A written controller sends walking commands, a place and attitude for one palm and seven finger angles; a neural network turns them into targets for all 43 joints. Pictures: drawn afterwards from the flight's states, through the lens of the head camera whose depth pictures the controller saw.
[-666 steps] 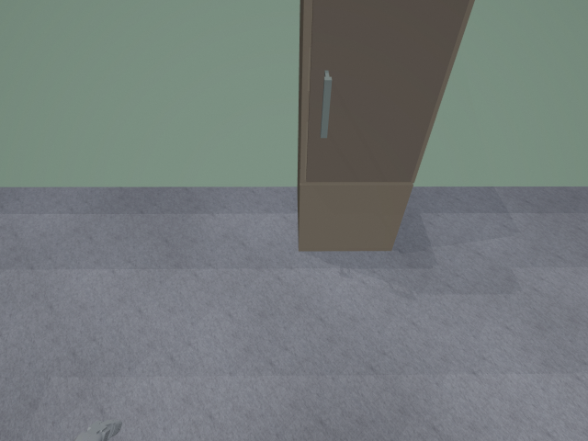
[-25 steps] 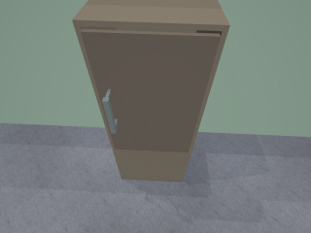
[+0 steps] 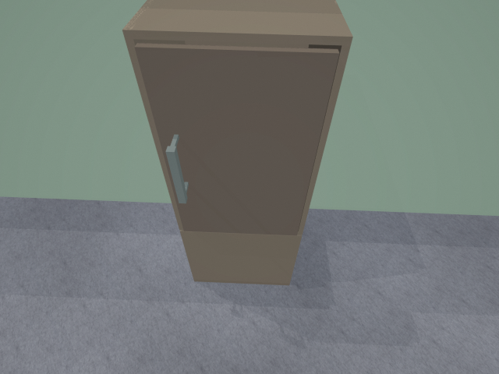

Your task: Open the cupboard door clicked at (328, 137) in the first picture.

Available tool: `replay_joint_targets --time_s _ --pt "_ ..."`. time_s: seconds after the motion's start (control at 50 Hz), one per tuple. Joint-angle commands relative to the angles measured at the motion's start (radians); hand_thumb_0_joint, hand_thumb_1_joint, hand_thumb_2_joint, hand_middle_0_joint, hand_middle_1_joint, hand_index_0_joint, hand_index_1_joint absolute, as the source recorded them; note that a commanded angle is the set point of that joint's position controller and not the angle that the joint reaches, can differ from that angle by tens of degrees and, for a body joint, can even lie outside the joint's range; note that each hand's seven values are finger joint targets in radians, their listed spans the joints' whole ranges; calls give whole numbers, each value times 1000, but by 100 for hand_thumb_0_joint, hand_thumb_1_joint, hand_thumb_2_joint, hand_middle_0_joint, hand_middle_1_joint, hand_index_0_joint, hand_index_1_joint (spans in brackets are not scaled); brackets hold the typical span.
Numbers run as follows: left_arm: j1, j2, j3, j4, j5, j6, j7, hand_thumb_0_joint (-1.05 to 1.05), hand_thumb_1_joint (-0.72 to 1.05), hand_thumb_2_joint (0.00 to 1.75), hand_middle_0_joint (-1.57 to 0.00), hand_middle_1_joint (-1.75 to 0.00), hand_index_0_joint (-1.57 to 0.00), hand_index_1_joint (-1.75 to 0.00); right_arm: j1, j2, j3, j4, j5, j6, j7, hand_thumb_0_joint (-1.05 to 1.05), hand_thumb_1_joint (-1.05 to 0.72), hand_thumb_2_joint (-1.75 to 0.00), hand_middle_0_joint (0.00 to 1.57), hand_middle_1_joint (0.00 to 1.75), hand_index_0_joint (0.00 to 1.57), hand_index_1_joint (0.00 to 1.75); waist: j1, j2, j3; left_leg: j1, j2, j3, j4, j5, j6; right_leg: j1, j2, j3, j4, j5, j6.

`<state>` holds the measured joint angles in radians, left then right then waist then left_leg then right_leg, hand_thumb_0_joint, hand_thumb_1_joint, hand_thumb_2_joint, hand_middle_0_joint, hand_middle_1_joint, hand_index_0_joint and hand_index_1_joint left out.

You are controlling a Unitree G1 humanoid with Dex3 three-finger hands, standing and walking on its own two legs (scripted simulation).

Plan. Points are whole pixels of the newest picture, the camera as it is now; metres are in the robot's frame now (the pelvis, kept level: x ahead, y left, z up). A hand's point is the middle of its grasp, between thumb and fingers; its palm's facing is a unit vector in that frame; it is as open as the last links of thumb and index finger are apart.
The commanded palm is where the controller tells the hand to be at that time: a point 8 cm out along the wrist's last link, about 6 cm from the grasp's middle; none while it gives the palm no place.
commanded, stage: come to a stop and stand still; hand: left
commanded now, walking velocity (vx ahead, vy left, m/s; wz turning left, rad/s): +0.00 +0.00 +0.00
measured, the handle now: (179, 170) +0.56 +0.21 -0.04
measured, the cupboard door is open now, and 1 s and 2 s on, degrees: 0 0 0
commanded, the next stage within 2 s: look again from close up in 0.36 s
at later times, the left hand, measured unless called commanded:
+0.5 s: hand out of the picture -0.02 +0.17 -0.18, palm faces +0.03 -0.98 -0.17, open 7.4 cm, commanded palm none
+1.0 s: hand out of the picture -0.02 +0.20 -0.18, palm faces +0.03 -0.98 -0.20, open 7.3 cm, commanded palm none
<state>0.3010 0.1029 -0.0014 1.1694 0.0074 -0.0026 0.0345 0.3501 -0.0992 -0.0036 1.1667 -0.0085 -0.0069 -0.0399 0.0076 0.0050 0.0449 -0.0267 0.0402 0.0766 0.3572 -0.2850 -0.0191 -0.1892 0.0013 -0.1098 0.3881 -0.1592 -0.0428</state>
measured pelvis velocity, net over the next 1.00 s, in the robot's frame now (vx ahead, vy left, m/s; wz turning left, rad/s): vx -0.02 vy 0.03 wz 0.00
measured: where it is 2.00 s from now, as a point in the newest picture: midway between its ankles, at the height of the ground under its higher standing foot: outside the picture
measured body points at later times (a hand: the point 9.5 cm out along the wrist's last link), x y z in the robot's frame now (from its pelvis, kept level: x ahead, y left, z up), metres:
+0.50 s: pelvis -0.01 +0.01 +0.00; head +0.01 +0.01 +0.45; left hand -0.02 +0.22 -0.17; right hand -0.05 -0.18 -0.17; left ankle -0.05 +0.13 -0.74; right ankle +0.04 -0.09 -0.74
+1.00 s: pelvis -0.02 +0.03 -0.01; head -0.02 +0.02 +0.44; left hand -0.02 +0.25 -0.16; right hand -0.03 -0.18 -0.17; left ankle -0.06 +0.13 -0.74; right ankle +0.04 -0.09 -0.74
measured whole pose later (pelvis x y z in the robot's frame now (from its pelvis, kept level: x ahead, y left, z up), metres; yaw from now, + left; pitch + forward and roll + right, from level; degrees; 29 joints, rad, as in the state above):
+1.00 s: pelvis -0.02 +0.03 -0.01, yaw +0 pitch -3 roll +1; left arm 0.30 0.13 -0.01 1.11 0.02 -0.01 0.03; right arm 0.35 -0.14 0.01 1.08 -0.01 -0.03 -0.03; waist 0.00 0.01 0.02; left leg -0.09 -0.02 0.09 0.44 -0.30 0.03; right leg -0.27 -0.06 -0.08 0.48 -0.17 0.00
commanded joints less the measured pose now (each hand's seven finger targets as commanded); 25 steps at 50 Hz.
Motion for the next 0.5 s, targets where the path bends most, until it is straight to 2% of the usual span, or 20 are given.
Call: replay_joint_targets --time_s 0.0,0.12,0.26,0.42,0.44,0.46,0.48 --pt "57 100 19 -30 -1 -11 9 0 90 90 -20 -30 -20 -30 108 -72 -13 -10 -1 -7 -5 0 -90 -90 20 30 20 30 -1 -12 82 -167 61 -64 -88 -24 36 10 -117 151 -117 -99 19" --pt "68 94 21 -34 0 -11 9 0 90 90 -20 -30 -20 -30 133 -66 -14 -10 -2 -7 -4 0 -90 -90 20 30 20 30 1 -19 99 -199 58 -70 -88 -44 37 -5 -115 149 -109 -118 19" --pt "72 86 20 -39 1 -9 10 0 90 90 -20 -30 -20 -30 143 -62 -15 -17 0 -12 -5 0 -90 -90 20 30 20 30 4 2 96 -211 70 -85 -102 -43 44 -2 -109 135 -84 -69 19" --pt "71 95 19 -37 2 -18 10 0 90 90 -20 -30 -20 -30 125 -85 -19 -24 3 -22 -6 0 -90 -90 20 30 20 30 1 4 75 -190 80 -91 -97 29 45 11 -113 126 -51 32 16" --pt "132 125 7 -13 12 -39 45 0 90 90 -20 -30 -20 -30 -26 -118 -7 -100 0 -39 9 0 -90 -90 20 30 20 30 39 56 67 -259 91 -15 113 161 16 18 -169 155 66 431 5" --pt "136 164 11 -20 8 -49 37 0 90 90 -20 -30 -20 -30 0 -85 -2 -141 6 -32 10 0 -90 -90 20 30 20 30 -5 16 20 -262 41 -15 119 129 11 82 -201 137 79 675 -9" --pt "119 138 12 -36 4 -43 31 0 90 90 -20 -30 -20 -30 105 -51 -3 -121 0 -35 4 0 -90 -90 20 30 20 30 -33 51 -94 -213 27 -40 67 49 17 114 -205 158 124 568 -23"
